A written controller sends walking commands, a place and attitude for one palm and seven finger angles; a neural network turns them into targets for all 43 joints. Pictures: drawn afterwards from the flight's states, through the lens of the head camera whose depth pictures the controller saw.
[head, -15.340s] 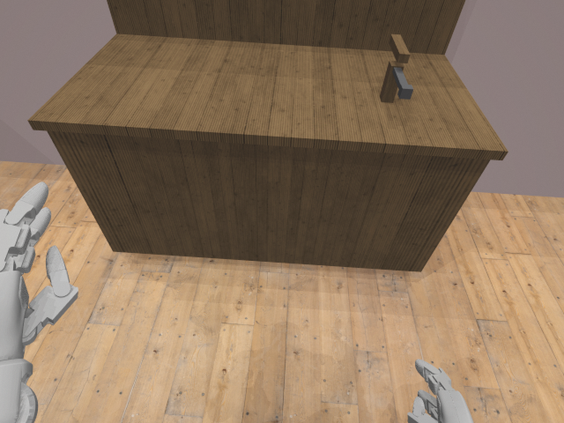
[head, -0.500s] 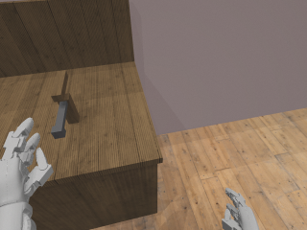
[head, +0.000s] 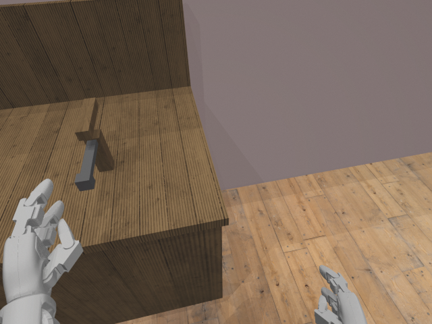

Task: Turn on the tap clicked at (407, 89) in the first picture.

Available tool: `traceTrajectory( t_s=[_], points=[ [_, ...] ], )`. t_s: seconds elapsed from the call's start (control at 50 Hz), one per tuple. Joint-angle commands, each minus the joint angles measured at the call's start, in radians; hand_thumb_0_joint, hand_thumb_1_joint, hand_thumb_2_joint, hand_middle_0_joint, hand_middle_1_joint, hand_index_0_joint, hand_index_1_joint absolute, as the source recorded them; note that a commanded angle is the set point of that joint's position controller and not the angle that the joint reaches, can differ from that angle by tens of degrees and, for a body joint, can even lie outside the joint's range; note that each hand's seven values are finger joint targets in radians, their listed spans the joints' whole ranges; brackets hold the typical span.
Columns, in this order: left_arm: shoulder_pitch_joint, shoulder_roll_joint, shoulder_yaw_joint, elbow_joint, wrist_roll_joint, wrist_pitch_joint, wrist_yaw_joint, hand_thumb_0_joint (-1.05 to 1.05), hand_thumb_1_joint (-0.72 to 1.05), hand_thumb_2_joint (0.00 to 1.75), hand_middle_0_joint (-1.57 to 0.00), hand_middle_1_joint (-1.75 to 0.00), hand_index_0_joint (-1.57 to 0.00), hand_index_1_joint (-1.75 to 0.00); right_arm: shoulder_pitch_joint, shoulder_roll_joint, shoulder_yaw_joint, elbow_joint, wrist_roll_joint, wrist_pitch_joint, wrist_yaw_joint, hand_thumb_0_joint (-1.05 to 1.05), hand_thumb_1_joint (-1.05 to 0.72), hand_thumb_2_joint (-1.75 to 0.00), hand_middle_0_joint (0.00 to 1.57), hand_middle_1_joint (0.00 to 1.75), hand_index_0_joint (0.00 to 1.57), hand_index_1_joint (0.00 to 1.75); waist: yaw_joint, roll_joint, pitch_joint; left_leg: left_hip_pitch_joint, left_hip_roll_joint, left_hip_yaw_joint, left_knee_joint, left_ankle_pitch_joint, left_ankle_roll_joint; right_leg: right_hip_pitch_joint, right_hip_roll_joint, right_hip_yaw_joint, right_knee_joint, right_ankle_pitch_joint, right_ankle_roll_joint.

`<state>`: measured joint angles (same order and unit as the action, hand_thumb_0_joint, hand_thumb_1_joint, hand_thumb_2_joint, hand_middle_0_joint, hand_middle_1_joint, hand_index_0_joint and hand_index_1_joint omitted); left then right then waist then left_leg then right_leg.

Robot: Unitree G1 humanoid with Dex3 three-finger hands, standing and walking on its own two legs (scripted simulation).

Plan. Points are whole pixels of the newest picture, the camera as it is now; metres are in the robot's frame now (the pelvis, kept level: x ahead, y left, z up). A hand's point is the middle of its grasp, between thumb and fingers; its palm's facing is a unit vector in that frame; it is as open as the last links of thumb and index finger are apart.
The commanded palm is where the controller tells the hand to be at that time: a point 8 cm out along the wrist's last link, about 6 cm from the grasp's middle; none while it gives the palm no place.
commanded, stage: turn the palm inward beside the body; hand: left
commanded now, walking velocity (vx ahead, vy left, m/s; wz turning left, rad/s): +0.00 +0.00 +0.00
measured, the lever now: (85, 181) +0.35 +0.32 +0.07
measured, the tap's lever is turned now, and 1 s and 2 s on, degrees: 0 0 0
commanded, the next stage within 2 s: reach beside the lever's end, fingers flat in 0.46 s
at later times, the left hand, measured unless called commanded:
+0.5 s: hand (90, 238) +0.20 +0.22 +0.13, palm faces +0.50 -0.86 -0.12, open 7.4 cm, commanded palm +0.14 +0.26 +0.14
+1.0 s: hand (79, 235) +0.21 +0.24 +0.12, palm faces +0.53 -0.84 -0.11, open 7.4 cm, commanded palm +0.17 +0.29 +0.12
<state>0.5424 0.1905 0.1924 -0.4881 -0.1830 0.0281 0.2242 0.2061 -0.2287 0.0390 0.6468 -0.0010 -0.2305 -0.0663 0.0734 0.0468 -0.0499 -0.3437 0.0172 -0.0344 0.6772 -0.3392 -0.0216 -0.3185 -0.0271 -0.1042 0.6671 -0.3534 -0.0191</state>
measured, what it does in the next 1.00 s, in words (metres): stands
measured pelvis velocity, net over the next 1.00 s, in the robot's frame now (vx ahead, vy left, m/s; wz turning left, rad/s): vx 0.01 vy -0.01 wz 0.00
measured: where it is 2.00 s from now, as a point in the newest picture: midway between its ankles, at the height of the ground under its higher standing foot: outside the picture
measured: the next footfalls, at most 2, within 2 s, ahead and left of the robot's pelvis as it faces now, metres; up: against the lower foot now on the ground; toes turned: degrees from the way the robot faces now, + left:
none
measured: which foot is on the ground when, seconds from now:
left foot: down 0.00-1.00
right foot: down 0.00-1.00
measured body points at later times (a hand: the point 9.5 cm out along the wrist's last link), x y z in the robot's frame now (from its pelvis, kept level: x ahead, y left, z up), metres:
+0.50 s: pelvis +0.01 -0.01 +0.00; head +0.00 -0.04 +0.45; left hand +0.16 +0.26 +0.14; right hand +0.21 -0.23 -0.07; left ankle +0.01 +0.13 -0.72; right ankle +0.00 -0.10 -0.72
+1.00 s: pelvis +0.01 -0.01 +0.00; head +0.01 -0.02 +0.45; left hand +0.17 +0.29 +0.12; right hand +0.20 -0.23 -0.08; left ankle +0.01 +0.13 -0.72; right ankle +0.00 -0.10 -0.72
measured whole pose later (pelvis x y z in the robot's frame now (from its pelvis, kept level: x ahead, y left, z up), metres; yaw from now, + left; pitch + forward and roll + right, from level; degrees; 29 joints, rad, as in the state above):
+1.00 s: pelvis +0.01 -0.01 +0.00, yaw +0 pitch +1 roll +0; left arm 0.46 0.19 0.25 -0.33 -0.21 -0.02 0.19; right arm 0.20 -0.23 0.03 0.67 0.01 -0.24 -0.07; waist 0.07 0.04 -0.05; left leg -0.34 0.02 -0.04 0.67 -0.35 -0.03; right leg -0.32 -0.02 -0.11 0.66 -0.36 -0.03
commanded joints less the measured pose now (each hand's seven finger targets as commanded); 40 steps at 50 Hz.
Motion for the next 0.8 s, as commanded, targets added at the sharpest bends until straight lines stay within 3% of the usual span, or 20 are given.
traceTrajectory(
  t_s=[0.0,0.02,0.08,0.12,0.24,0.26,0.32,0.4,0.5,0.54,0.56,0.62,0.64,0.7,0.78],
  points=[
    [-0.072,0.113,0.091,-0.230,-0.012,-0.071,0.002,0.00,0.90,0.90,-0.20,-0.30,-0.20,-0.30,-0.140,-0.103,-0.045,-0.169,0.005,-0.068,-0.015,0.00,-0.90,-0.90,0.20,0.30,0.20,0.30,-0.006,-0.039,-0.061,0.010,-0.038,0.002,-0.106,0.102,0.041,0.009,0.017,0.043,-0.146,0.093,0.009],
    [-0.068,0.113,0.092,-0.225,-0.019,-0.066,-0.002,0.00,0.90,0.90,-0.20,-0.30,-0.20,-0.30,-0.139,-0.104,-0.046,-0.167,0.006,-0.070,-0.014,0.00,-0.90,-0.90,0.20,0.30,0.20,0.30,-0.005,-0.053,-0.060,0.007,-0.039,0.004,-0.105,0.103,0.042,0.015,0.017,0.045,-0.150,0.097,0.010],
    [-0.076,0.112,0.082,-0.231,-0.012,-0.050,-0.007,0.00,0.90,0.90,-0.20,-0.30,-0.20,-0.30,-0.139,-0.102,-0.043,-0.167,0.010,-0.072,-0.016,0.00,-0.90,-0.90,0.20,0.30,0.20,0.30,-0.004,-0.009,-0.048,0.010,-0.040,0.006,-0.110,0.093,0.041,0.012,0.014,0.049,-0.157,0.082,0.008],
    [-0.064,0.118,0.088,-0.227,-0.012,-0.046,-0.007,0.00,0.90,0.90,-0.20,-0.30,-0.20,-0.30,-0.134,-0.104,-0.045,-0.167,0.007,-0.075,-0.017,0.00,-0.90,-0.90,0.20,0.30,0.20,0.30,-0.004,-0.040,-0.056,0.012,-0.041,0.007,-0.105,0.113,0.045,0.021,0.014,0.051,-0.157,0.108,0.011],
    [-0.066,0.134,0.109,-0.233,-0.005,-0.055,0.000,0.00,0.90,0.90,-0.20,-0.30,-0.20,-0.30,-0.126,-0.102,-0.046,-0.164,0.008,-0.077,-0.014,0.00,-0.90,-0.90,0.20,0.30,0.20,0.30,0.003,-0.023,-0.051,0.017,-0.041,0.010,-0.102,0.136,0.042,0.027,0.016,0.049,-0.153,0.137,0.010],
    [-0.068,0.109,0.087,-0.235,-0.006,-0.058,-0.002,0.00,0.90,0.90,-0.20,-0.30,-0.20,-0.30,-0.126,-0.099,-0.045,-0.168,0.008,-0.077,-0.013,0.00,-0.90,-0.90,0.20,0.30,0.20,0.30,-0.003,-0.020,-0.057,0.022,-0.042,0.013,-0.100,0.141,0.043,0.026,0.012,0.049,-0.149,0.148,0.011],
    [-0.061,0.114,0.093,-0.221,-0.015,-0.059,-0.007,0.00,0.90,0.90,-0.20,-0.30,-0.20,-0.30,-0.125,-0.104,-0.048,-0.171,0.007,-0.081,-0.013,0.00,-0.90,-0.90,0.20,0.30,0.20,0.30,-0.003,-0.069,-0.059,0.014,-0.042,0.014,-0.093,0.144,0.047,0.034,0.011,0.056,-0.154,0.164,0.016],
    [-0.057,0.114,0.099,-0.229,-0.017,-0.060,-0.013,0.00,0.90,0.90,-0.20,-0.30,-0.20,-0.30,-0.116,-0.103,-0.051,-0.168,0.007,-0.080,-0.013,0.00,-0.90,-0.90,0.20,0.30,0.20,0.30,0.001,-0.056,-0.088,0.027,-0.043,0.019,-0.085,0.198,0.047,0.060,0.009,0.055,-0.140,0.241,0.015],
    [-0.052,0.109,0.098,-0.212,-0.019,-0.058,-0.018,0.00,0.90,0.90,-0.20,-0.30,-0.20,-0.30,-0.111,-0.101,-0.053,-0.166,0.008,-0.077,-0.013,0.00,-0.90,-0.90,0.20,0.30,0.20,0.30,-0.001,-0.066,-0.082,0.031,-0.042,0.021,-0.080,0.214,0.048,0.061,0.007,0.057,-0.142,0.275,0.019],
    [-0.059,0.124,0.110,-0.219,-0.013,-0.060,-0.016,0.00,0.90,0.90,-0.20,-0.30,-0.20,-0.30,-0.109,-0.101,-0.052,-0.159,0.008,-0.075,-0.014,0.00,-0.90,-0.90,0.20,0.30,0.20,0.30,0.001,-0.054,-0.076,0.033,-0.040,0.021,-0.084,0.224,0.045,0.065,0.009,0.053,-0.142,0.282,0.016],
    [-0.071,0.105,0.092,-0.219,-0.012,-0.065,-0.017,0.00,0.90,0.90,-0.20,-0.30,-0.20,-0.30,-0.109,-0.100,-0.052,-0.161,0.009,-0.075,-0.013,0.00,-0.90,-0.90,0.20,0.30,0.20,0.30,-0.004,-0.031,-0.080,0.036,-0.041,0.021,-0.084,0.229,0.044,0.062,0.006,0.052,-0.135,0.286,0.015],
    [-0.046,0.103,0.095,-0.209,-0.010,-0.076,-0.015,0.00,0.90,0.90,-0.20,-0.30,-0.20,-0.30,-0.105,-0.101,-0.056,-0.164,0.006,-0.074,-0.009,0.00,-0.90,-0.90,0.20,0.30,0.20,0.30,0.000,-0.037,-0.087,0.037,-0.040,0.021,-0.082,0.253,0.042,0.066,0.008,0.047,-0.122,0.316,0.013],
    [-0.044,0.117,0.110,-0.205,-0.006,-0.079,-0.013,0.00,0.90,0.90,-0.20,-0.30,-0.20,-0.30,-0.106,-0.100,-0.056,-0.159,0.007,-0.071,-0.010,0.00,-0.90,-0.90,0.20,0.30,0.20,0.30,0.005,-0.021,-0.082,0.036,-0.039,0.021,-0.085,0.250,0.041,0.065,0.009,0.046,-0.124,0.306,0.011],
    [-0.056,0.110,0.115,-0.159,-0.016,-0.087,-0.015,0.00,0.90,0.90,-0.20,-0.30,-0.20,-0.30,-0.106,-0.104,-0.057,-0.159,0.008,-0.065,-0.010,0.00,-0.90,-0.90,0.20,0.30,0.20,0.30,-0.003,-0.069,-0.069,0.017,-0.038,0.017,-0.086,0.227,0.041,0.054,0.012,0.045,-0.124,0.285,0.013],
    [-0.107,0.127,0.133,-0.136,-0.017,-0.103,-0.016,0.00,0.90,0.90,-0.20,-0.30,-0.20,-0.30,-0.112,-0.104,-0.059,-0.150,0.007,-0.063,-0.016,0.00,-0.90,-0.90,0.20,0.30,0.20,0.30,-0.007,-0.050,-0.078,0.021,-0.040,0.016,-0.088,0.211,0.042,0.049,0.011,0.052,-0.129,0.259,0.011]
  ],
)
